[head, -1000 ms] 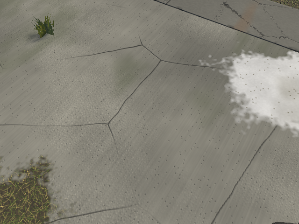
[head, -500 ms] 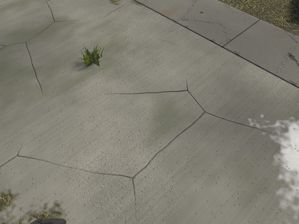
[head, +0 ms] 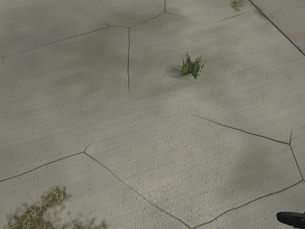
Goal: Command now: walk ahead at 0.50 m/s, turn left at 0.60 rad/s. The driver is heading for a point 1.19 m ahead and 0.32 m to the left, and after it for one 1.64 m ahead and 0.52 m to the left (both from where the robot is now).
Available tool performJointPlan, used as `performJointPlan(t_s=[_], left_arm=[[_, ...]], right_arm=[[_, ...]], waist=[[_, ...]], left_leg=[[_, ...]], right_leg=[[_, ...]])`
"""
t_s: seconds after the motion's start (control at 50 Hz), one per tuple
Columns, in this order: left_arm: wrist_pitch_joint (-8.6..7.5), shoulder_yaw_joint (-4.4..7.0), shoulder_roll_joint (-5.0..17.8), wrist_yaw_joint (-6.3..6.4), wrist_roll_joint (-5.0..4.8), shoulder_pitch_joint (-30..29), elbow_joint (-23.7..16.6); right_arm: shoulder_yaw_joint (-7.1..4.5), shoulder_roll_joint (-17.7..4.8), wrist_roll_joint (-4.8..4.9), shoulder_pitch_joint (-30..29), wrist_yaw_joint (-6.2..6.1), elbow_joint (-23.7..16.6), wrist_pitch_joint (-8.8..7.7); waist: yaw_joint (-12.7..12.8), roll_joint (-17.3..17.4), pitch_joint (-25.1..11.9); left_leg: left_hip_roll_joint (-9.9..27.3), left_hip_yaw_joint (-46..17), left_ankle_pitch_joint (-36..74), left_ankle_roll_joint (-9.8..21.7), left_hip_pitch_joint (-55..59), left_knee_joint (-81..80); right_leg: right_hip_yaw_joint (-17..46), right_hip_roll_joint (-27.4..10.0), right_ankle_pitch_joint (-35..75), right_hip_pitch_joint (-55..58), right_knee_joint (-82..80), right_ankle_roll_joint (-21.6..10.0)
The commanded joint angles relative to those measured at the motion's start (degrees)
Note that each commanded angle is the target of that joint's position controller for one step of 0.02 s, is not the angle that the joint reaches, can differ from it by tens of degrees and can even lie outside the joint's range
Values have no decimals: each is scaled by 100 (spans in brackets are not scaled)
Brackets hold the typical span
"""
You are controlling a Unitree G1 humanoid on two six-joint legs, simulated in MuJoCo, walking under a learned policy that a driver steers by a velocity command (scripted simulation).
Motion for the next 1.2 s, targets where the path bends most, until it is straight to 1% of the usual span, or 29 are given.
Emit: performJointPlan(t_s=[0.02,0.04,0.06,0.14,0.24,0.3,0.36,0.4,0.42,0.44,0.46,0.48,0.5,0.52,0.56,0.6,0.7,0.76,0.86,0.9,0.94,0.96,0.98,1.0,1.02,1.04,1.06,1.1,1.2], left_arm=[[-461,52,770,-101,-173,-708,-986],[-491,42,692,-58,-48,-678,-898],[-460,83,747,-34,77,-606,-847],[-240,58,541,-48,178,-556,-844],[-249,-81,235,-100,136,-1672,-1136],[-313,-71,328,-191,52,-1913,-1201],[-362,-1,504,-247,57,-1836,-1228],[-390,73,600,-226,77,-1342,-1114],[-418,162,777,-195,130,-754,-983],[-433,235,1113,-174,205,94,-911],[-361,357,1442,-234,183,648,-609],[-351,216,893,-271,-9,641,-635],[-318,137,624,-239,-8,321,-681],[-281,91,563,-218,72,21,-742],[-276,16,396,-184,164,-232,-729],[-304,-5,346,-172,113,-182,-665],[-261,73,673,-104,25,82,-471],[-206,76,741,-84,-21,326,-337],[-64,102,835,-55,-65,708,-84],[-5,137,942,-23,-73,637,-55],[33,85,845,11,-53,519,-96],[12,-57,517,30,121,522,-279],[-102,-230,-81,-11,71,1217,-352],[-197,-89,557,-47,-51,788,-303],[-262,-18,761,-79,-151,253,-486],[-280,-29,694,-62,-111,4,-522],[-267,-8,649,-58,-17,-89,-532],[-161,-19,468,-74,-5,137,-466],[-44,-74,251,-49,76,-516,-663]], right_arm=[[-313,-1024,-36,1628,-32,10,-177],[-264,-893,-32,1231,-41,-13,-201],[-207,-734,-65,916,-60,-76,-210],[-193,-772,-104,773,-186,-56,-245],[-234,-917,-46,1175,-314,185,-185],[-208,-854,-20,1479,-316,398,-185],[-187,-784,-37,1602,-321,543,-154],[-179,-756,-53,1528,-307,574,-107],[-109,-573,-82,1527,-289,556,-103],[7,-312,-178,1753,-292,464,-111],[83,-50,19,2502,-299,469,-180],[5,-583,61,2228,-308,560,-210],[-60,-812,65,1507,-299,446,-219],[-38,-762,-15,1090,-304,349,-228],[-40,-576,-102,920,-267,290,-267],[-4,-382,-83,1056,-247,360,-247],[119,-123,-135,284,-211,168,-274],[158,-66,-94,-240,-138,88,-327],[134,-184,-31,-839,5,-117,-387],[69,-346,-47,-600,27,-72,-405],[-154,-761,-104,744,-43,331,-396],[-270,-1201,-173,1817,-116,515,-361],[-307,-1494,-143,1916,-80,621,-333],[-162,-916,-73,1861,-74,583,-330],[-89,-755,-68,1485,-83,569,-342],[-52,-676,-109,1120,-77,536,-349],[-17,-544,-154,868,-58,525,-359],[11,-420,-191,675,-49,556,-416],[-49,-651,-145,887,-134,868,-476]], waist=[[-865,578,-1454],[-570,83,-1065],[-360,143,-854],[-130,224,-651],[-545,366,-359],[-693,448,-347],[-625,597,-300],[-340,712,-394],[-64,580,-824],[167,-145,-1733],[-58,-2070,-2277],[120,-1344,-1847],[225,-757,-1115],[129,-336,-746],[-126,-413,-449],[-212,-592,-521],[-33,-421,-343],[156,-429,-237],[229,-470,-57],[-8,-542,-215],[-715,-422,-1088],[-1078,320,-2006],[-643,1785,-2578],[-895,1104,-2185],[-832,849,-1404],[-660,421,-1010],[-505,330,-726],[-224,514,-686],[-268,268,-300]], left_leg=[[1815,-3710,-875,1417,4277,-2079],[1548,-3116,-307,1216,3425,-2087],[1358,-2702,296,1129,2794,-2163],[1061,-2059,1337,1182,1681,-2444],[654,-1654,625,789,1243,-2364],[871,-1854,267,705,1528,-2169],[1157,-2211,411,609,2106,-1741],[1094,-2232,1169,467,2250,-1274],[771,-1991,1685,301,2143,-447],[361,-1608,703,56,1311,1212],[-456,-1048,-2096,-385,-647,3044],[-173,-1427,-2268,-407,-1399,3706],[56,-1305,-1758,-386,-1650,3808],[294,-1035,-1358,-382,-1515,3628],[653,-905,-830,-387,-1120,2983],[726,-755,-737,-447,-886,2586],[795,-515,363,-624,-1014,942],[639,-350,1155,-648,-631,-2],[483,-323,984,-451,-525,-688],[358,-232,618,-281,-42,-880],[236,-96,713,39,2005,-1062],[1400,-1412,883,442,3759,-824],[2439,-3960,-492,1274,5213,-1479],[2284,-4110,-1304,1087,4900,-1864],[2095,-3314,-1076,891,4197,-2000],[1868,-2752,-434,808,3456,-2137],[1682,-2361,91,798,2885,-2311],[1478,-1912,604,817,2272,-2619],[1347,-1159,1161,862,1928,-3006]], right_leg=[[996,157,260,-4004,2110,-232],[1008,-75,667,-3648,1594,-214],[1030,-209,916,-3260,1151,-156],[872,-165,1469,-2698,322,170],[811,248,3190,-2264,-1822,303],[882,300,3548,-2036,-2333,200],[927,285,2958,-2013,-2579,-58],[697,409,2538,-1389,-2825,-307],[760,289,2617,-468,-2847,-520],[1810,-659,2749,1127,-2626,-951],[4566,-1661,1096,2651,-3518,-1841],[5103,-1701,-285,2544,-3913,-1744],[4264,-1526,-214,1896,-3976,-1524],[3582,-1283,413,1222,-4039,-1411],[2813,-910,1467,419,-4268,-1368],[2377,-752,2068,248,-4444,-1415],[1589,-672,2923,207,-4745,-1432],[1188,-540,3056,154,-4733,-1293],[1252,-898,3273,780,-4456,-1181],[1212,-965,4112,1011,-4058,-1065],[792,-540,5228,568,-2445,-791],[545,-190,3529,-639,-598,-570],[680,783,-320,-2749,1122,-284],[1248,482,-467,-3399,1661,-339],[1123,229,82,-3665,1646,-399],[981,-12,598,-3474,1413,-368],[957,-151,920,-3294,1120,-311],[982,-306,1230,-2760,850,-214],[886,-352,2308,-3060,-391,29]])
